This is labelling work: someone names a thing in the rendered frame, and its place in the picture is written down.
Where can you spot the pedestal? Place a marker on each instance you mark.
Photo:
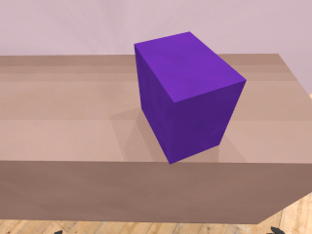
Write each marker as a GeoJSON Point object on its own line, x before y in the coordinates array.
{"type": "Point", "coordinates": [75, 145]}

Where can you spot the carton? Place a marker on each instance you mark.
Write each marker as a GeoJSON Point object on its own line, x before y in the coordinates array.
{"type": "Point", "coordinates": [187, 93]}

